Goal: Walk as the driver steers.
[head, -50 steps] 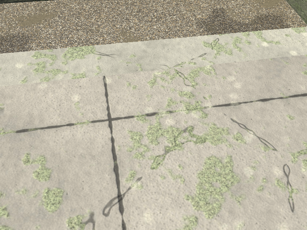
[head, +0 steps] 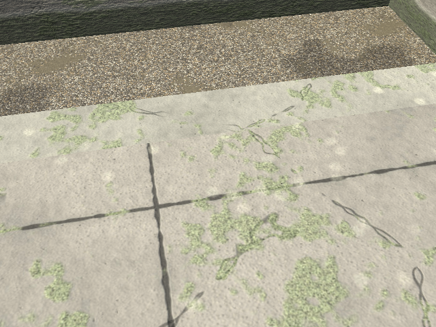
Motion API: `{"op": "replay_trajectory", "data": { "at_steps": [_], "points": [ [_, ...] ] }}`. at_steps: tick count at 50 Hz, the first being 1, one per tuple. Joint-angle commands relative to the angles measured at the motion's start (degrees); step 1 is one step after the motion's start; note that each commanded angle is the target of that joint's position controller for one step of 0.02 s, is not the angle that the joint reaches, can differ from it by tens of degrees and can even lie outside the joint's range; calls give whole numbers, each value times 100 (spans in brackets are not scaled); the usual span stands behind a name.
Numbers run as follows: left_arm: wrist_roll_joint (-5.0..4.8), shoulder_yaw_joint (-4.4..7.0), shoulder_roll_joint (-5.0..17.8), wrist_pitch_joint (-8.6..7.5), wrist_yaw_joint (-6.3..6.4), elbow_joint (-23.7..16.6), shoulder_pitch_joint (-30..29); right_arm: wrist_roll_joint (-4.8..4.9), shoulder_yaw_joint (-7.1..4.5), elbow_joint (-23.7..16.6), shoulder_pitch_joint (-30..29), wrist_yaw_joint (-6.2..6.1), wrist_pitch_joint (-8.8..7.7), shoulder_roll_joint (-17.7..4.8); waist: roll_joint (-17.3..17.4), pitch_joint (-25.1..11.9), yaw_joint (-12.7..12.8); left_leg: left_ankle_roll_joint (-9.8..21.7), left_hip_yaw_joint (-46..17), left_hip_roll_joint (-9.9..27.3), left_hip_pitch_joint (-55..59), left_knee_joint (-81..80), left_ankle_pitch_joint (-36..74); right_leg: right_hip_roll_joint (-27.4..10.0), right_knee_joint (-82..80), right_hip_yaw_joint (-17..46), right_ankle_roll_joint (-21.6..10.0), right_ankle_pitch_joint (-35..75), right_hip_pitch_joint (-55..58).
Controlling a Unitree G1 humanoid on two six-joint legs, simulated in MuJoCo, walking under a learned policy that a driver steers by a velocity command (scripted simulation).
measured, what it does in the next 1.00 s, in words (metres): stands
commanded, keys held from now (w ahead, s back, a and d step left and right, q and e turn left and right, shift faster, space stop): no key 1.00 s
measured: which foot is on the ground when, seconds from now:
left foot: down 0.00-1.00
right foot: down 0.00-1.00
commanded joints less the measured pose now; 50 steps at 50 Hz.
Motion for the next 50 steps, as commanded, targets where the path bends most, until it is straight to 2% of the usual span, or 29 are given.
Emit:
{"op": "replay_trajectory", "data": {
  "at_steps": [1, 11, 21, 50],
  "points": [
    [-1, 95, 561, -53, 24, -52, 62, -1, -91, -115, 86, -27, -52, -591, 15, -63, 10, 101, -248, 231, -381, -698, 522, -106, -405, 65, -132, 894, 212],
    [-9, 23, 477, -61, 33, 411, 203, 5, -59, 27, 347, -43, -63, -494, 28, 13, 25, 120, -240, 208, -403, -811, 383, -88, -504, 28, -116, 689, 120],
    [-21, -48, 400, -63, 34, 691, 351, 14, -32, 88, 619, -46, -68, -398, 21, 43, 38, 129, -219, 185, -390, -828, 467, -82, -538, 10, -118, 661, 53],
    [-44, -128, 296, -48, 45, 903, 598, 30, -14, 106, 1143, -67, -86, -221, 21, 92, 60, 130, -185, 163, -366, -784, 732, -70, -527, -10, -127, 749, 1]
  ]
}}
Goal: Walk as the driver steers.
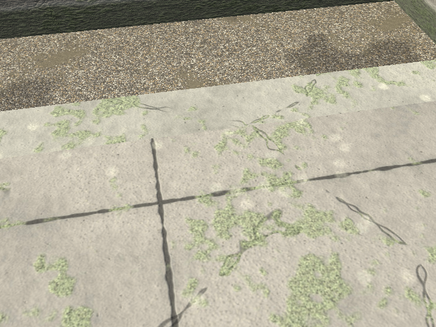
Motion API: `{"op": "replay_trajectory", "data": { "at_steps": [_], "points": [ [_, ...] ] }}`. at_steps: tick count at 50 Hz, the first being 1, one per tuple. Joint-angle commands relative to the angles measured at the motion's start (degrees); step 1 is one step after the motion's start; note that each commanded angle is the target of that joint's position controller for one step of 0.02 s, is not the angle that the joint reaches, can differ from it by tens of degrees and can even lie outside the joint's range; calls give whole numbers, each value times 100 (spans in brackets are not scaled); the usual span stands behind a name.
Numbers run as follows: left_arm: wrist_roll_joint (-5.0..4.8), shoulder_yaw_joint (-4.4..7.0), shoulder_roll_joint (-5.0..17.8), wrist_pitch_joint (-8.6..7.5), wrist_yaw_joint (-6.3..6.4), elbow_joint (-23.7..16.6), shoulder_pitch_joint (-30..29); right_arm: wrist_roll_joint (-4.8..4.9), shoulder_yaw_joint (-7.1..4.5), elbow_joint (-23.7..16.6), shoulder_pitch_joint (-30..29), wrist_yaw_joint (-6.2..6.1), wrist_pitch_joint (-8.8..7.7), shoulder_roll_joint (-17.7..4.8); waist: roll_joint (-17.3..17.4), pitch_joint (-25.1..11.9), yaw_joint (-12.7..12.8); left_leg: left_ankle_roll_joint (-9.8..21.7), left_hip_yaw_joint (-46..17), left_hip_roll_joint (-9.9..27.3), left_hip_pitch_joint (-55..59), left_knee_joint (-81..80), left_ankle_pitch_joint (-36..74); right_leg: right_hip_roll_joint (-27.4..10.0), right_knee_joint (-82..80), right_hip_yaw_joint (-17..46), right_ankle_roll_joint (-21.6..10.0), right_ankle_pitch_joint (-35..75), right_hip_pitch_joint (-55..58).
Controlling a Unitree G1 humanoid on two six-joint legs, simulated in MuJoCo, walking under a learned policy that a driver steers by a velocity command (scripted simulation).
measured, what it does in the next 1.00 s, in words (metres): shifts its weight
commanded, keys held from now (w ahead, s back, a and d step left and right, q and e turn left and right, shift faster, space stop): no key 0.66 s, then w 0.34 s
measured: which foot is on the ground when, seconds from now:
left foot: down 0.00-0.94, up 0.96-1.00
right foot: down 0.00-1.00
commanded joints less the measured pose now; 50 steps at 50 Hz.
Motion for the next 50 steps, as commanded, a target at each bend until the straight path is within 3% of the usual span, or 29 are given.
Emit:
{"op": "replay_trajectory", "data": {
  "at_steps": [1, 33, 34, 35, 36, 38, 39, 41, 43, 45, 46, 47, 48, 49, 50],
  "points": [
    [-1, 70, 507, -23, 15, -71, 325, 2, -80, -75, 432, -16, -26, -494, 27, 144, 3, 91, -208, 209, -306, -594, 611, -14, -364, -29, -166, 641, 75],
    [-14, 72, 420, -31, 22, -100, 533, 15, -100, -92, 666, -34, -43, -389, 29, 206, 4, 80, -187, 203, -321, -551, 619, -2, -329, -39, -171, 646, 47],
    [-10, 55, 346, -27, 23, -41, 640, 11, -91, -32, 776, -40, -36, -341, 62, 61, 2, 98, -158, 163, -261, -612, 20, 77, -306, -131, -177, 159, 110],
    [-39, 66, 350, -21, 32, -32, 655, 47, -131, -21, 811, -59, -18, -439, 150, 134, -19, 184, -203, 140, -325, -667, -958, 237, -109, -298, -214, -621, -22],
    [-67, 89, 393, -31, 39, -67, 626, 91, -194, -58, 804, -80, -8, -626, 323, 291, -48, 349, -430, 264, -466, -783, -2031, 378, 187, -457, -275, -1479, -311],
    [-68, 74, 291, -159, 1, -284, 293, 156, -300, -85, 1083, -80, -70, -928, 830, 673, -232, 850, -1617, 1106, -450, -1439, -3415, 381, 1066, -596, -359, -1690, -1190],
    [-76, 45, 183, -263, -50, -390, 158, 169, -383, -100, 1141, -69, -127, -1131, 1125, 801, -278, 1184, -2433, 1707, -502, -1802, -3558, 200, 1717, -549, -403, -1281, -1387],
    [-144, 83, 277, -427, -152, -539, -5, 96, -400, -226, 922, -50, -244, -1083, 997, 1002, -193, 1430, -2954, 2151, -467, -2012, -2986, -190, 2445, -205, -575, -1517, -1918],
    [-205, 115, 353, -549, -211, -597, 99, 189, -392, -399, 539, -10, -305, -1006, 793, 870, 25, 1104, -2315, 1893, -310, -1809, -2129, -341, 1587, -160, -721, -1594, -1640],
    [-174, 188, 303, -604, -240, -244, 820, 275, -401, -498, 237, 24, -251, -1052, 561, 520, 386, 765, -1196, 1166, -1018, -1216, -1497, 171, 194, -803, -638, -404, 230],
    [-130, 252, 345, -574, -250, -26, 1292, 262, -391, -526, 258, 35, -233, -1027, 391, 382, 509, 679, -882, 886, -1376, -710, -1251, 357, 62, -869, -515, -86, 956],
    [-112, 337, 525, -557, -243, 108, 1949, 216, -328, -618, 91, 58, -273, -841, -220, 186, 768, 469, -410, 510, -1927, 589, -601, -181, -367, 23, -642, -427, 1682],
    [-130, 463, 1162, -559, -212, 85, 2616, 125, -222, -783, 35, 85, -362, -431, -1686, -129, 880, 138, 264, -1, -2861, 2699, -875, -1561, -1348, 2264, -1179, -900, 2335],
    [-8, 430, 1296, -663, -281, 73, 2651, 241, -195, -893, 82, 95, -462, -272, -1837, -157, 729, 236, -363, -134, -3585, 4005, -1494, -2312, -2006, 4189, -1877, -2125, 2104],
    [-24, 311, 928, -745, -296, -107, 1955, 331, -230, -968, -103, 120, -537, -514, -905, 454, 435, 384, -631, 310, -4114, 4635, -1053, -2300, -1990, 3858, -1806, -2459, 1749]
  ]
}}
Over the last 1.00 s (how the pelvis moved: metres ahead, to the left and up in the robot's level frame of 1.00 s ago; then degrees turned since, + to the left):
0.00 0.00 0.00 0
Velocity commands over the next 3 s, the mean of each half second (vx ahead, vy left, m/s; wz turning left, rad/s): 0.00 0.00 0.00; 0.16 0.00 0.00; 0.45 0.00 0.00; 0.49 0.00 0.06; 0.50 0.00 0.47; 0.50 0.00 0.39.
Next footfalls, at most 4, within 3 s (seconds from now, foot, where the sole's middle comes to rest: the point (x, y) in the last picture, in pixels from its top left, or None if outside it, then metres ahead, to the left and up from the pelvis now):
1.42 left None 0.47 0.08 -0.78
1.96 right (274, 244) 0.79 -0.16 -0.78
2.52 left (192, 189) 1.03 0.13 -0.78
3.00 right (206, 131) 1.34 0.08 -0.78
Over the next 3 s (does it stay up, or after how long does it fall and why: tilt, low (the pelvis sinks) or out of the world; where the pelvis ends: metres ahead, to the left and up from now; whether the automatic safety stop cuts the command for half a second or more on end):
stays up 1.14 0.09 -0.02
